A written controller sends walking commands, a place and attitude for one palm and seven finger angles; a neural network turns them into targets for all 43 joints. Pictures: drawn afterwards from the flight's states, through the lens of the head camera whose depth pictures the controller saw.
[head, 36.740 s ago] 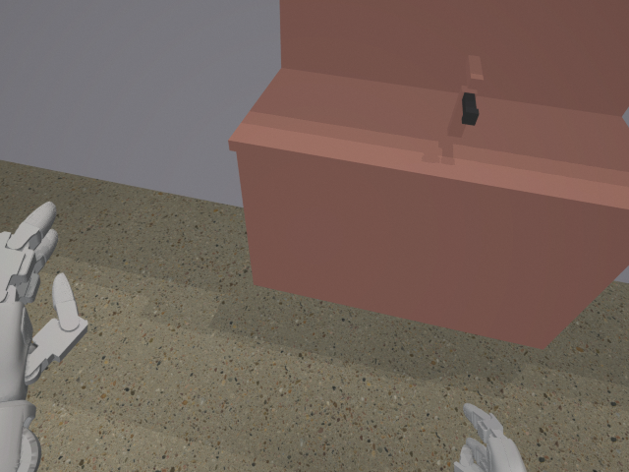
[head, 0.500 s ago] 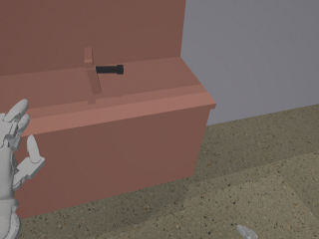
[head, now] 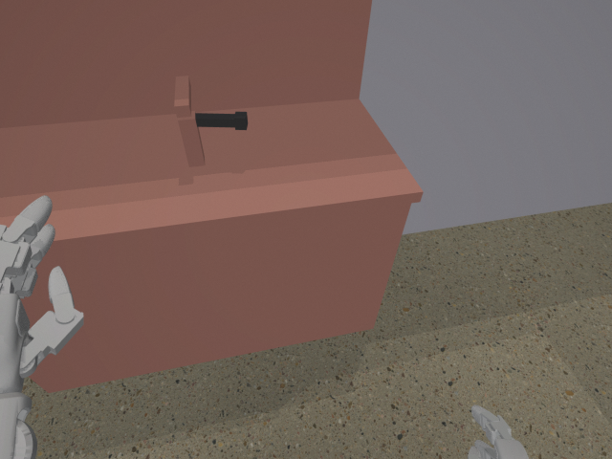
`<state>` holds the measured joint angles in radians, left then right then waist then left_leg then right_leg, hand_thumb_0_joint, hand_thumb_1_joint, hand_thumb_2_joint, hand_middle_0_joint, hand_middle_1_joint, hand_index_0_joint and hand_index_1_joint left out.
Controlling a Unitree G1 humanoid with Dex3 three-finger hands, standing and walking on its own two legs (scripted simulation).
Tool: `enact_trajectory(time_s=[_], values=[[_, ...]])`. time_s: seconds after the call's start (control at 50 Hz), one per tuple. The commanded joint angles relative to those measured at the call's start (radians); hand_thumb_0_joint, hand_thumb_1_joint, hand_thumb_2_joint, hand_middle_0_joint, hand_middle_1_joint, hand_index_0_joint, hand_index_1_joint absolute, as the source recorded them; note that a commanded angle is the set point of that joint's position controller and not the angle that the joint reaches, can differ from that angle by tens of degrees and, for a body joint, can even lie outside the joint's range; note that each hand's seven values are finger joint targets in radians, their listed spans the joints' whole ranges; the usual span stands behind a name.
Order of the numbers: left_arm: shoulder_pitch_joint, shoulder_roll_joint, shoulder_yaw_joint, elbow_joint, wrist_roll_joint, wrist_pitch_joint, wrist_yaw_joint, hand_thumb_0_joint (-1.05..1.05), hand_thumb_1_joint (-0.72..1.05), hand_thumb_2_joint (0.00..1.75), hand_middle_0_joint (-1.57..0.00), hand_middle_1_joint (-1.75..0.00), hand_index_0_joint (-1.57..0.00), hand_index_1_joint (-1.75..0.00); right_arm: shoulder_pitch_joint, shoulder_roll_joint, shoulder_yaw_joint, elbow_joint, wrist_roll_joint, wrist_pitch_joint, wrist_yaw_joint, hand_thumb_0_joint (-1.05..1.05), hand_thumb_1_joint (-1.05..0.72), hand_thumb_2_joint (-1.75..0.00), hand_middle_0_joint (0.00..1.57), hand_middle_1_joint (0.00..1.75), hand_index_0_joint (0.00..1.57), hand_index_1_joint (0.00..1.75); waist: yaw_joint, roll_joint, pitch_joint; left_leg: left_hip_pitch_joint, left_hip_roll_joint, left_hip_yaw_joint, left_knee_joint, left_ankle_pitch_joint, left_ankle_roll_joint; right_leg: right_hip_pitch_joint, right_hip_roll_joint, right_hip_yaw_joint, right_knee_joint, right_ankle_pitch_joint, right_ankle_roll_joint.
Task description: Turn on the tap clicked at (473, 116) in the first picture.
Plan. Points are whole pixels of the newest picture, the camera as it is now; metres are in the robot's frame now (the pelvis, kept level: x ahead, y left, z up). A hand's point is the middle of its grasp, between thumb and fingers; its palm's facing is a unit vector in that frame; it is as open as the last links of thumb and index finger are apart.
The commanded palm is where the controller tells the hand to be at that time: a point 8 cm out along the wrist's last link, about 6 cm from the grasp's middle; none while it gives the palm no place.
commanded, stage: stop stepping back and stand still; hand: left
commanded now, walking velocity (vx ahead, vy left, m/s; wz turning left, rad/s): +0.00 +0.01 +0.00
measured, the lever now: (241, 120) +0.75 +0.18 +0.07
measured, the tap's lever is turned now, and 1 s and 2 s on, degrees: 78 78 78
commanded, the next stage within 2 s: stand and check the lever's angle in 0.82 s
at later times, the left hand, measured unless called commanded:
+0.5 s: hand (53, 280) +0.25 +0.28 +0.17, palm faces +0.40 -0.86 -0.33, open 7.4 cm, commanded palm +0.20 +0.31 +0.19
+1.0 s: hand (58, 272) +0.26 +0.28 +0.17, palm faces +0.38 -0.86 -0.33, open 7.4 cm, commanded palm +0.21 +0.32 +0.19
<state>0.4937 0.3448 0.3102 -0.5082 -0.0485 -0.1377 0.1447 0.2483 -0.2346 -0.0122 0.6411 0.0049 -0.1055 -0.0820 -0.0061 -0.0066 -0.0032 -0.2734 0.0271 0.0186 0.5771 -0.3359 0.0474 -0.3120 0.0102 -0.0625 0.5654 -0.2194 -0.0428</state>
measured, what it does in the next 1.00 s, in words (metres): shifts its weight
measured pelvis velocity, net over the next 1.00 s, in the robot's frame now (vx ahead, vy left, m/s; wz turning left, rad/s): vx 0.04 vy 0.04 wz -0.03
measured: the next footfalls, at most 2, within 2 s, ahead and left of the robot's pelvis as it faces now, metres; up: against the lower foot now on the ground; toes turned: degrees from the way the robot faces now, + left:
none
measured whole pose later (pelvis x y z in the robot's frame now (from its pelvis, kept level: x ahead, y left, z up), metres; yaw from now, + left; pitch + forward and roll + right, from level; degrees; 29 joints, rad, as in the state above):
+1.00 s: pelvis +0.04 +0.04 +0.01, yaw -2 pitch -1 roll -1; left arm 0.46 0.33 0.30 -0.44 -0.05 -0.14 0.15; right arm 0.19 -0.20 0.01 0.62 0.00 -0.07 -0.08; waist 0.01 0.00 -0.01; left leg -0.17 0.00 0.07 0.44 -0.25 0.04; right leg -0.20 -0.01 0.00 0.39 -0.18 0.02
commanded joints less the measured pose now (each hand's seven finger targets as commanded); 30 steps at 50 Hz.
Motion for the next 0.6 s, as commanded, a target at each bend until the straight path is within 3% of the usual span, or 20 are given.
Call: enact_trajectory(time_s=[0.0,0.02,0.04,0.06,0.1,0.12,0.14,0.16,0.28,0.34,0.42,0.44,0.58], values=[[-0.108,0.178,0.137,-0.174,0.005,-0.069,0.038,0.00,0.90,0.90,-0.20,-0.30,-0.20,-0.30,-0.128,-0.111,-0.035,-0.170,0.006,-0.057,-0.014,0.00,-0.90,-0.90,0.20,0.30,0.20,0.30,0.008,0.182,-0.038,-0.007,0.153,-0.247,-0.292,-0.211,0.065,-0.001,-0.023,0.083,-0.041,-0.177,0.042],[-0.110,0.173,0.138,-0.159,0.014,-0.064,0.038,0.00,0.90,0.90,-0.20,-0.30,-0.20,-0.30,-0.129,-0.094,-0.027,-0.167,0.011,-0.058,-0.013,0.00,-0.90,-0.90,0.20,0.30,0.20,0.30,0.005,0.170,-0.022,-0.080,0.138,-0.228,-0.319,-0.271,0.054,0.059,-0.019,0.071,-0.039,-0.148,0.048],[-0.121,0.173,0.135,-0.158,0.015,-0.065,0.033,0.00,0.90,0.90,-0.20,-0.30,-0.20,-0.30,-0.136,-0.090,-0.025,-0.172,0.010,-0.062,-0.016,0.00,-0.90,-0.90,0.20,0.30,0.20,0.30,0.006,0.153,-0.001,-0.101,0.116,-0.201,-0.304,-0.251,0.046,0.077,-0.026,0.082,-0.067,-0.123,0.047],[-0.111,0.157,0.124,-0.125,0.019,-0.067,0.033,0.00,0.90,0.90,-0.20,-0.30,-0.20,-0.30,-0.135,-0.085,-0.024,-0.164,0.008,-0.065,-0.014,0.00,-0.90,-0.90,0.20,0.30,0.20,0.30,0.008,0.078,0.008,-0.098,0.092,-0.165,-0.247,-0.162,0.036,0.089,-0.040,0.106,-0.124,-0.079,0.040],[-0.096,0.143,0.104,-0.109,0.011,-0.067,0.026,0.00,0.90,0.90,-0.20,-0.30,-0.20,-0.30,-0.133,-0.091,-0.032,-0.164,0.004,-0.070,-0.004,0.00,-0.90,-0.90,0.20,0.30,0.20,0.30,0.004,-0.069,-0.036,-0.029,0.025,-0.071,-0.092,0.009,0.006,0.088,-0.110,0.220,-0.233,-0.053,0.011],[-0.102,0.147,0.100,-0.110,0.006,-0.063,0.023,0.00,0.90,0.90,-0.20,-0.30,-0.20,-0.30,-0.134,-0.088,-0.033,-0.160,0.005,-0.070,0.001,0.00,-0.90,-0.90,0.20,0.30,0.20,0.30,-0.001,-0.113,-0.048,-0.002,0.005,-0.043,-0.024,0.054,-0.005,0.076,-0.158,0.275,-0.279,-0.049,-0.006],[-0.119,0.145,0.093,-0.131,0.006,-0.059,0.022,0.00,0.90,0.90,-0.20,-0.30,-0.20,-0.30,-0.138,-0.088,-0.031,-0.161,0.007,-0.069,0.005,0.00,-0.90,-0.90,0.20,0.30,0.20,0.30,-0.004,-0.085,-0.055,0.000,0.005,-0.040,-0.026,0.084,-0.011,0.097,-0.189,0.287,-0.278,-0.013,-0.025],[-0.125,0.157,0.098,-0.141,0.004,-0.060,0.025,0.00,0.90,0.90,-0.20,-0.30,-0.20,-0.30,-0.139,-0.085,-0.028,-0.160,0.005,-0.068,0.006,0.00,-0.90,-0.90,0.20,0.30,0.20,0.30,-0.003,-0.065,-0.064,0.019,0.010,-0.043,-0.047,0.102,-0.014,0.101,-0.191,0.275,-0.269,0.010,-0.027],[-0.107,0.162,0.114,-0.174,0.001,-0.063,0.032,0.00,0.90,0.90,-0.20,-0.30,-0.20,-0.30,-0.169,-0.089,-0.022,-0.175,-0.002,-0.052,-0.002,0.00,-0.90,-0.90,0.20,0.30,0.20,0.30,0.011,0.073,-0.076,0.088,0.069,-0.098,-0.194,0.212,-0.002,0.119,-0.077,0.135,-0.180,0.104,0.021],[-0.122,0.164,0.117,-0.172,0.002,-0.065,0.032,0.00,0.90,0.90,-0.20,-0.30,-0.20,-0.30,-0.174,-0.091,-0.021,-0.182,-0.003,-0.049,-0.004,0.00,-0.90,-0.90,0.20,0.30,0.20,0.30,0.014,0.094,-0.081,0.086,0.079,-0.110,-0.227,0.220,-0.004,0.141,-0.060,0.112,-0.165,0.127,0.026],[-0.112,0.139,0.095,-0.159,-0.001,-0.066,0.028,0.00,0.90,0.90,-0.20,-0.30,-0.20,-0.30,-0.170,-0.088,-0.022,-0.183,-0.001,-0.045,-0.001,0.00,-0.90,-0.90,0.20,0.30,0.20,0.30,0.013,0.076,-0.101,0.094,0.075,-0.088,-0.219,0.259,-0.012,0.167,-0.058,0.104,-0.169,0.179,0.030],[-0.110,0.135,0.089,-0.159,-0.001,-0.066,0.025,0.00,0.90,0.90,-0.20,-0.30,-0.20,-0.30,-0.174,-0.091,-0.021,-0.186,-0.002,-0.045,-0.001,0.00,-0.90,-0.90,0.20,0.30,0.20,0.30,0.011,0.103,-0.092,0.096,0.074,-0.095,-0.232,0.255,-0.018,0.159,-0.057,0.104,-0.166,0.172,0.027],[-0.121,0.146,0.098,-0.161,0.000,-0.069,0.027,0.00,0.90,0.90,-0.20,-0.30,-0.20,-0.30,-0.174,-0.087,-0.019,-0.181,-0.004,-0.033,-0.003,0.00,-0.90,-0.90,0.20,0.30,0.20,0.30,0.013,0.082,-0.102,0.097,0.076,-0.084,-0.237,0.274,-0.026,0.173,-0.052,0.096,-0.171,0.202,0.030]])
